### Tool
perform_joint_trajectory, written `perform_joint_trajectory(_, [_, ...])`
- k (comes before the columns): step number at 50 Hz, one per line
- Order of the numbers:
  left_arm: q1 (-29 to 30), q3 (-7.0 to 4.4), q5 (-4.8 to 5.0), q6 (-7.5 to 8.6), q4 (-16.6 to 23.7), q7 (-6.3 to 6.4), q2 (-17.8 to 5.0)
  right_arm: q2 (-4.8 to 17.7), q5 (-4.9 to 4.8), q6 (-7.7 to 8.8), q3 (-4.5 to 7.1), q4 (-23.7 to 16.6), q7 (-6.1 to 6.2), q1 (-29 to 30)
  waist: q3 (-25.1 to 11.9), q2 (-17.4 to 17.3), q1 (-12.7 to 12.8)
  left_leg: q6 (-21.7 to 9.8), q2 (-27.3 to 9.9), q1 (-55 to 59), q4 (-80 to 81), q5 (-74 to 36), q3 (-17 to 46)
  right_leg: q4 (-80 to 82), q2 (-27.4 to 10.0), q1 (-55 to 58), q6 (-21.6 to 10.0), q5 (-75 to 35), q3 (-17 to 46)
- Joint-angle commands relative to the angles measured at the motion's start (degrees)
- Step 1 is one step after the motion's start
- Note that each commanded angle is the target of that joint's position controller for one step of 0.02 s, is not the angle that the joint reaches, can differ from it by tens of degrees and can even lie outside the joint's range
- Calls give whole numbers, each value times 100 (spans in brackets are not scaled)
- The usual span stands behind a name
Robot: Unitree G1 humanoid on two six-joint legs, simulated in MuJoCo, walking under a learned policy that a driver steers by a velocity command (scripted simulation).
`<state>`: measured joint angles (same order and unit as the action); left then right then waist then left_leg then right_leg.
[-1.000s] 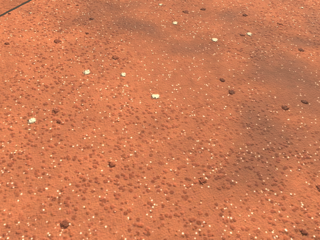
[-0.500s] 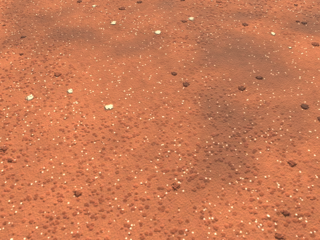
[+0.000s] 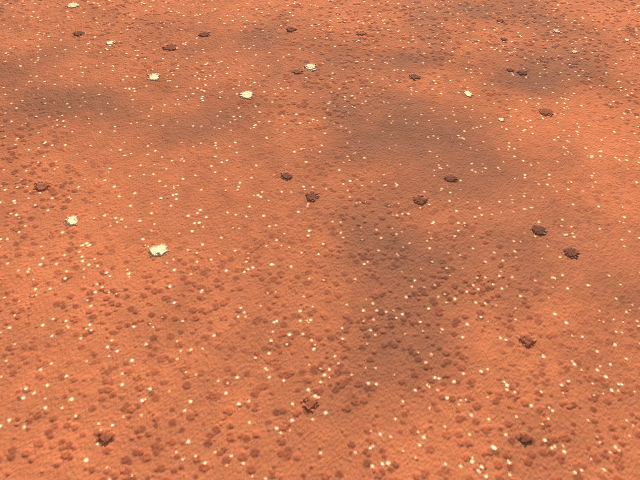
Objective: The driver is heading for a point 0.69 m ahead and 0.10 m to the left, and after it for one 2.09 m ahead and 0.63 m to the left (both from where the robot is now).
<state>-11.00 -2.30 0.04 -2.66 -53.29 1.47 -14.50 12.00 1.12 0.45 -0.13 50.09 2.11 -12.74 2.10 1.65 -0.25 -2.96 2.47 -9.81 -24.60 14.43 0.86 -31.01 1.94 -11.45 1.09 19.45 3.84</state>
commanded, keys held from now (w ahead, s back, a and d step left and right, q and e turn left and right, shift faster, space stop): no key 0.22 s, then w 0.74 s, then w+q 0.04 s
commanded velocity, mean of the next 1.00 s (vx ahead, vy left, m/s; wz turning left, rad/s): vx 0.28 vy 0.00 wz -0.01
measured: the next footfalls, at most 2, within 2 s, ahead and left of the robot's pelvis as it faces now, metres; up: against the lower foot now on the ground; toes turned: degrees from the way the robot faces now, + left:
right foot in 0.02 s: +0.01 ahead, -0.12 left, +0.00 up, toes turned +4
right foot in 0.96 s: +0.41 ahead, -0.07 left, +0.00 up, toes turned -4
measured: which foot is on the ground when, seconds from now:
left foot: down 0.00-0.98, up 1.00-1.00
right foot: up 0.00-0.00, down 0.02-0.50, up 0.52-0.94, down 0.96-1.00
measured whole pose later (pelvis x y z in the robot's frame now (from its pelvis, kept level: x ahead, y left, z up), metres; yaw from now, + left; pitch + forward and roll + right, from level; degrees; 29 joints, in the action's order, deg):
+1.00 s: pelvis +0.27 -0.01 -0.03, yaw +1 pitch +0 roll +0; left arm -0.2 -1.9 -2.1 4.1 -51.1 -0.5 -11.7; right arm 10.1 0.4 4.5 0.6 62.9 0.4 -27.6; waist 4.2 -0.6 -2.6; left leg -4.0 1.7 -0.6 -45.3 27.2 -0.3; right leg -33.7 2.4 -26.2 -7.4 7.4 -7.3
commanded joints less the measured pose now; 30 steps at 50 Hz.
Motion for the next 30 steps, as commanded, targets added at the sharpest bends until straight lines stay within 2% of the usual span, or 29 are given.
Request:
perform_joint_trajectory(1, [-269, -36, -11, 93, 9, 88, -428, 922, -32, 20, 230, -25, 8, -218, -439, -851, 78, -298, -1140, 493, 77, -3597, 964, 1414, -171, 611, -94, -1420, 32])
perform_joint_trajectory(2, [-272, -64, -87, 137, -22, 111, -658, 860, -42, 59, 216, -50, -21, -263, -598, -553, -4, -144, -1030, 103, 122, -2788, 920, 1209, -549, 1167, -155, -2178, 406])
perform_joint_trajectory(3, [-153, -95, -67, 147, -124, 98, -820, 788, -84, 74, 225, 4, -53, -440, -434, -15, -211, -80, -738, -109, 398, -2014, 691, 766, -714, 1150, -315, -2885, 472])
perform_joint_trajectory(4, [-107, -36, -21, 159, -186, 57, -552, 748, -81, 49, 206, 138, -31, -310, -367, 39, -32, -39, -615, 72, 503, -1474, 558, 795, -674, 893, -380, -2571, 440])
perform_joint_trajectory(5, [-107, 6, -36, 178, -242, 41, -430, 758, -62, 14, 216, 187, -10, -180, -182, 80, 40, -21, -587, 121, 464, -1248, 526, 935, -640, 662, -370, -2218, 458])
perform_joint_trajectory(7, [-155, 34, -70, 200, -399, 78, -447, 773, -39, -39, 238, 267, -24, -78, -47, 108, 38, -40, -628, 220, 394, -1376, 533, 1074, -612, 505, -370, -2145, 469])
perform_joint_trajectory(11, [-143, 68, -49, 236, -591, 107, -436, 666, -44, -61, 210, 536, -26, -182, -36, -9, -9, 1, -640, 297, 475, -1262, 531, 1153, -616, 463, -385, -1969, 477])
perform_joint_trajectory(12, [-219, 75, -54, 234, -654, 104, -426, 652, -31, -72, 207, 612, -34, -230, -131, -7, -3, -7, -554, 316, 470, -615, 472, 1214, -566, 474, -428, -1294, 472])
perform_joint_trajectory(13, [-290, 32, -65, 214, -697, 101, -527, 706, -14, -96, 238, 648, -47, -230, -49, 42, 18, -64, -373, 168, 265, 335, 348, 1198, -477, 361, -549, -163, 498])
perform_joint_trajectory(14, [-369, -18, -86, 182, -713, 89, -647, 734, 19, -124, 261, 633, -72, -184, 137, 147, 61, -133, -215, -168, 27, 1300, 266, 1278, -490, 153, -719, 1150, 688])
perform_joint_trajectory(15, [-500, -55, -97, 161, -722, 73, -736, 714, 52, -138, 261, 571, -105, -53, 445, 256, 152, -171, -115, -708, -246, 1881, 236, 1502, -661, 9, -914, 2169, 1071])
perform_joint_trajectory(17, [-898, -133, -101, 185, -830, 53, -892, 414, 102, -69, 187, 398, -175, 192, 834, 791, 309, -123, 40, -1431, -1191, 1508, -248, 2195, -1418, 61, -1392, 3100, 2223])
perform_joint_trajectory(18, [-895, -148, -116, 220, -828, 43, -851, 416, 111, -8, 184, 331, -189, 286, 947, 809, 315, -128, -136, -1593, -1550, 1148, -247, 2393, -1704, -14, -1561, 2932, 2551])
perform_joint_trajectory(19, [-831, -156, -142, 267, -793, 23, -818, 518, 89, 57, 216, 283, -209, 328, 890, 699, 278, -140, -240, -1664, -1754, 1147, -162, 2448, -1775, 18, -1607, 2568, 2590])
perform_joint_trajectory(20, [-751, -173, -155, 318, -757, 2, -833, 600, 74, 120, 244, 255, -243, 297, 775, 620, 214, -159, -306, -1663, -1782, 1229, -119, 2419, -1753, 119, -1594, 2187, 2453])
perform_joint_trajectory(22, [-479, -193, -94, 390, -688, -32, -802, 547, 19, 223, 259, 316, -295, -33, 650, 577, -55, -225, -277, -864, -1062, 926, -281, 2196, -1454, -220, -1396, 1546, 1806])
perform_joint_trajectory(23, [-255, -194, -47, 402, -629, -47, -751, 447, -9, 258, 261, 480, -291, -477, 574, 504, -310, -244, -121, 62, -453, 489, -485, 1935, -1172, -732, -1229, 1363, 1370])
perform_joint_trajectory(24, [-136, -191, -59, 414, -563, -51, -681, 458, -26, 271, 302, 729, -262, -1065, 492, 287, -534, -217, 74, 1017, -31, 331, -541, 1462, -878, -1296, -1097, 1276, 1051])
perform_joint_trajectory(25, [15, -136, -95, 470, -443, -61, -475, 690, 21, 303, 373, 904, -201, -1673, 387, -387, -756, -280, -454, 1872, 496, 826, 316, 435, -505, -2043, -911, 1044, 574])
perform_joint_trajectory(26, [72, -1, -55, 534, -229, -114, 23, 1269, 53, 338, 501, 997, -166, -2363, -8, -1836, -907, -676, -1956, 2377, 1703, 2724, 2856, -1484, 216, -2799, -649, 998, -381])
perform_joint_trajectory(27, [204, -106, -196, 542, -153, -144, -436, 1288, 43, 277, 511, 1088, -174, -2274, 419, -1402, -693, -1019, -2451, 1683, 1983, 3274, 3729, -2439, 97, -3156, -700, 1163, -233])
perform_joint_trajectory(28, [241, -120, -225, 565, -153, -204, -469, 1014, 46, 288, 436, 879, -189, -1643, 834, -720, -342, -1031, -2301, 1188, 1936, 3084, 3331, -2883, -249, -3217, -762, 611, -53])
perform_joint_trajectory(29, [106, -83, -190, 605, -243, -270, -323, 846, 24, 348, 389, 744, -207, -1259, 845, -480, -145, -922, -2027, 967, 1946, 2396, 2778, -2939, -420, -3069, -742, 104, -52])
perform_joint_trajectory(30, [-5, -72, -182, 632, -302, -312, -246, 769, 9, 403, 359, 685, -206, -1097, 725, -449, -24, -807, -1783, 956, 1976, 1594, 2251, -2867, -530, -2889, -683, -262, -123])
